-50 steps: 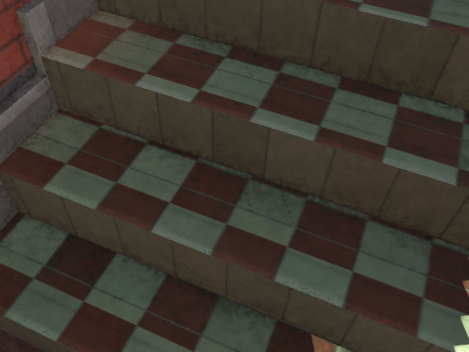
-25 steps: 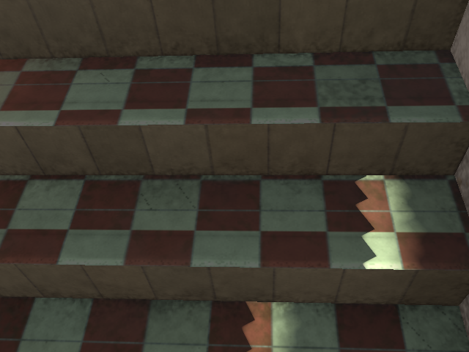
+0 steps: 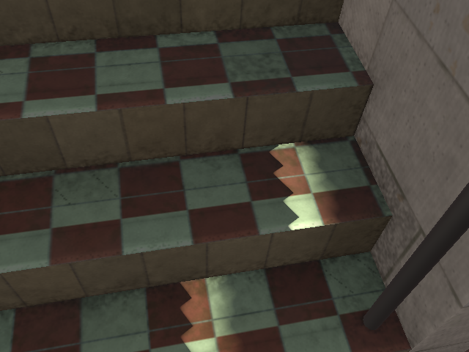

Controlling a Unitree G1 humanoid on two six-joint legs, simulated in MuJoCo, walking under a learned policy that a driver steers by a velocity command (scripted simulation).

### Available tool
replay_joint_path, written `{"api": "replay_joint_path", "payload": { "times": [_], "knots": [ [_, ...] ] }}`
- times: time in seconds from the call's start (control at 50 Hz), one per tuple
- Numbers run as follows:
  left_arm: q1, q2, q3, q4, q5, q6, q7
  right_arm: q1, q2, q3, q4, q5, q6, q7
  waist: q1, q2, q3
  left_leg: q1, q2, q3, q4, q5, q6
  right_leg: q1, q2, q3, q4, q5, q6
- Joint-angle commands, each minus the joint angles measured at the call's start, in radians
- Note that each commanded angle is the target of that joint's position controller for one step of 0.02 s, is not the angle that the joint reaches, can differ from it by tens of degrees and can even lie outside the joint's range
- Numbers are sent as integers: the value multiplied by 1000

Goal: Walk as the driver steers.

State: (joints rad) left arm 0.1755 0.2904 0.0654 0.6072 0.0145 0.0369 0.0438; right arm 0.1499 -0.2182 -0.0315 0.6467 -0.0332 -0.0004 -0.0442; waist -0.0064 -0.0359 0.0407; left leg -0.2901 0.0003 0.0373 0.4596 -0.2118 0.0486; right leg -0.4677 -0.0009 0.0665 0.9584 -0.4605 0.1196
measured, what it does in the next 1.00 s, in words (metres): steps on the spot: right foot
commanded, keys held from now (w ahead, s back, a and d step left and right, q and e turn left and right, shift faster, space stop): no key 1.00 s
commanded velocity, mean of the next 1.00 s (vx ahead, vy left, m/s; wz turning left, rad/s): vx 0.00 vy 0.00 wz -0.06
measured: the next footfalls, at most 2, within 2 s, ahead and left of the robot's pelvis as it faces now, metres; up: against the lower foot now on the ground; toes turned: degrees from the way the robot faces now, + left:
right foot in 0.10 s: +0.02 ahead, -0.15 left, +0.00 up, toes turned +1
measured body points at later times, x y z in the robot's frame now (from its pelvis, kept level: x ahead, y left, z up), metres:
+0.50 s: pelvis -0.01 -0.04 -0.01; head +0.00 -0.04 +0.44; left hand +0.15 +0.19 -0.11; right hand +0.12 -0.30 -0.12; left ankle +0.02 +0.10 -0.74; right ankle -0.02 -0.15 -0.74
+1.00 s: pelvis +0.00 -0.03 -0.01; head +0.01 -0.03 +0.44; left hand +0.13 +0.21 -0.12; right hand +0.13 -0.29 -0.13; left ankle +0.02 +0.10 -0.74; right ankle -0.02 -0.15 -0.74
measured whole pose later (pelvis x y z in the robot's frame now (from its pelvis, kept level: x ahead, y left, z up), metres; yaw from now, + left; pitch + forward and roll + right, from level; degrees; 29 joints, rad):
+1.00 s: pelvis +0.00 -0.03 -0.01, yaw +0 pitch +0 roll +0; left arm 0.24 0.23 -0.02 0.75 0.04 -0.04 0.02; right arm 0.14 -0.23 -0.02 0.87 -0.02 0.00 -0.03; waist -0.02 0.00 0.01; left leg -0.26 0.02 0.03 0.52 -0.26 -0.01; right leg -0.21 0.01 0.03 0.54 -0.32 0.00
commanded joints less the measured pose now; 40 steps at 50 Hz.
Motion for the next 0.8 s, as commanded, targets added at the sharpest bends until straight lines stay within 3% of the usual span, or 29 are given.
{"api": "replay_joint_path", "payload": {
  "times": [0.02, 0.06, 0.08, 0.1, 0.12, 0.14, 0.16, 0.18, 0.22, 0.26, 0.42, 0.5, 0.68, 0.8],
  "knots": [
    [-51, 48, -5, -78, -10, -26, -4, -26, -172, -43, -66, 14, -6, 5, -36, 224, -154, 162, 213, -217, -120, 178, 207, 79, 4, -68, -272, 7, -24],
    [7, 61, -2, -48, -8, -26, -8, -38, -160, -36, -60, 26, -10, 13, -2, 216, -132, 130, 210, -225, -94, 137, 177, 183, 9, -79, -512, 162, -69],
    [16, 64, -5, -39, 5, -26, -10, 0, -140, -30, -42, 29, -16, 15, 3, 202, -117, 82, 187, -213, -87, 128, 137, 262, 5, -53, -635, 247, -98],
    [28, 88, -6, -44, 16, -28, -8, 24, -136, -24, -37, 26, -27, 23, 0, 165, -141, 11, 179, -213, -75, 122, 77, 382, -51, 8, -646, 315, -129],
    [21, 168, 9, -41, 38, -29, -3, 31, -102, -14, -53, 10, -44, 35, -30, -11, -178, -58, 102, -106, -7, 28, 9, 419, -159, 127, -537, 394, -188],
    [-10, 111, -4, -37, 41, -36, -12, -2, -101, -14, -52, -10, -53, 36, -31, -96, -170, 2, 49, -36, 13, -64, -45, 285, -183, 162, -565, 317, -243],
    [-41, 36, -29, -50, 44, -46, -20, -37, -112, -17, -47, -15, -52, 34, -18, -68, -135, 44, 46, -41, 13, -18, -64, 222, -163, 145, -588, 210, -230],
    [-34, 25, -34, -39, 48, -53, -23, -45, -100, -16, -38, -6, -49, 32, -13, -71, -112, 64, 39, -31, 20, 5, -64, 184, -121, 112, -591, 116, -194],
    [-28, 30, -38, -29, 45, -68, -26, -34, -105, -19, -22, 6, -38, 25, -16, -78, -49, 72, 43, -45, 21, 35, -50, 116, -98, 95, -601, 60, -158],
    [-14, 25, -46, -22, 39, -78, -25, -23, -109, -21, -8, 12, -37, 26, -18, -60, -32, 88, 50, -59, 12, 43, -38, 92, -90, 88, -598, 64, -148],
    [1, 31, -58, -6, 30, -84, -23, -6, -114, -21, 57, 13, -40, 28, -16, 3, -59, 111, 57, -65, 8, 82, -45, 130, -71, 68, -565, 171, -153],
    [17, 24, -61, 5, 23, -86, -31, 1, -123, -22, 79, 13, -39, 25, -13, -1, -64, 113, 59, -65, 20, 100, -45, 148, -59, 51, -545, 251, -150],
    [41, 32, -59, 23, 23, -84, -35, -6, -126, -17, 110, 17, -31, 19, -11, 24, -87, 121, 65, -66, 34, 142, -36, 170, -46, 33, -517, 334, -145],
    [49, 42, -58, 42, 26, -85, -26, -18, -120, -11, 132, 16, -22, 12, -13, 37, -92, 125, 67, -67, 25, 153, -29, 176, -44, 28, -514, 326, -141]
  ]
}}
Velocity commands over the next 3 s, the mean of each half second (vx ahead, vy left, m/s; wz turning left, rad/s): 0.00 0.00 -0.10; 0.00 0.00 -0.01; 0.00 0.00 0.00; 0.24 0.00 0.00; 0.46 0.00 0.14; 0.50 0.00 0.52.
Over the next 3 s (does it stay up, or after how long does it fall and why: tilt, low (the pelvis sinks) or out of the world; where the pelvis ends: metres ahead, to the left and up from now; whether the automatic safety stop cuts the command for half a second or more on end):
stays up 0.41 0.08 0.16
